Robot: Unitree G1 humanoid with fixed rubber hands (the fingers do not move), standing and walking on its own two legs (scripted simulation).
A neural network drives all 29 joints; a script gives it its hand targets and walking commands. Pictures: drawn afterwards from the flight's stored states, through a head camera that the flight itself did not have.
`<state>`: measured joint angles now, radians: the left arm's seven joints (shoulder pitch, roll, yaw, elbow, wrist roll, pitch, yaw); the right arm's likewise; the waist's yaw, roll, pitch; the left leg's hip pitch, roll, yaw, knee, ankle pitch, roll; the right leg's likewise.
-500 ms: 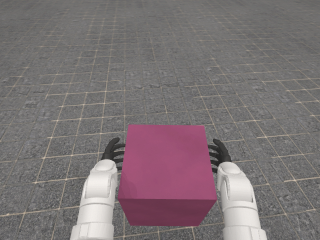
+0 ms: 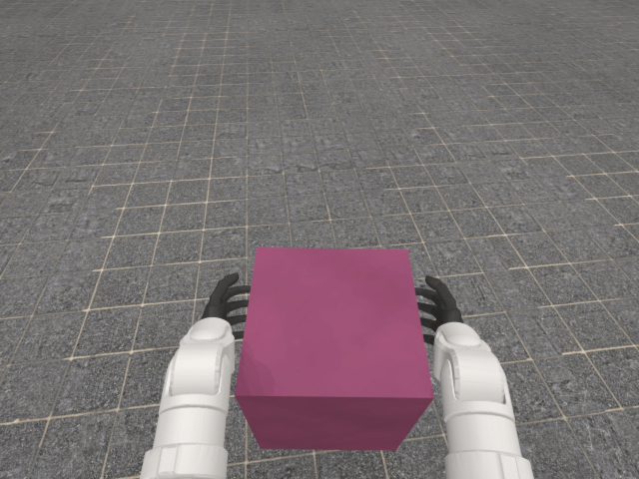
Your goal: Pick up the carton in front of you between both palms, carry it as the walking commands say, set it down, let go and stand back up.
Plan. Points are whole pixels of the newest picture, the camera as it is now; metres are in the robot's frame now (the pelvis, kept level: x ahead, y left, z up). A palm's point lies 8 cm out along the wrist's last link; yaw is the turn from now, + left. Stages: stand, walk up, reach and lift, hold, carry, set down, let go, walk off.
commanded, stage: carry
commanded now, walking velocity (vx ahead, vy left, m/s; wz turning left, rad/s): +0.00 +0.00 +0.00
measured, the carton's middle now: (330, 354) +0.30 +0.00 -0.04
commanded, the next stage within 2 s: hold in 0.78 s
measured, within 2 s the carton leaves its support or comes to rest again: neither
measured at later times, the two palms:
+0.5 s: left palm (224, 332) +0.28 +0.14 +0.04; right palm (456, 337) +0.28 -0.16 +0.04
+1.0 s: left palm (243, 331) +0.28 +0.11 +0.04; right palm (482, 359) +0.25 -0.18 +0.04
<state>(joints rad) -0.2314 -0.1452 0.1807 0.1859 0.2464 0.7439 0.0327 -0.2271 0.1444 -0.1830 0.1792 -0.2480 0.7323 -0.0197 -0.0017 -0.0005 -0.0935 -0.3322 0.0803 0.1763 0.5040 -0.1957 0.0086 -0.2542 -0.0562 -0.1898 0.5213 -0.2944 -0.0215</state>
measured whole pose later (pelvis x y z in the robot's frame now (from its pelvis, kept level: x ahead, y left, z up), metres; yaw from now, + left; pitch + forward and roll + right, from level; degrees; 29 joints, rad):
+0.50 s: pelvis -0.01 -0.01 +0.00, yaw +0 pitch +2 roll +0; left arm -0.23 -0.15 0.18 0.18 0.25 0.74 0.03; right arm -0.23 0.14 -0.18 0.18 -0.25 0.73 -0.02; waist 0.00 0.00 -0.09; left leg -0.34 0.09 0.17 0.50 -0.18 -0.01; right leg -0.27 -0.05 -0.19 0.53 -0.29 -0.04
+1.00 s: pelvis -0.01 +0.00 +0.01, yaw -7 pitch -6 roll +0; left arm -0.22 -0.14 0.19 0.20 0.26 0.73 0.02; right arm -0.24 0.15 -0.19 0.22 -0.27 0.71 -0.01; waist 0.00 0.01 0.05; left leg -0.13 0.02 -0.06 0.40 -0.16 -0.03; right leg -0.08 0.02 -0.04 0.41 -0.21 -0.04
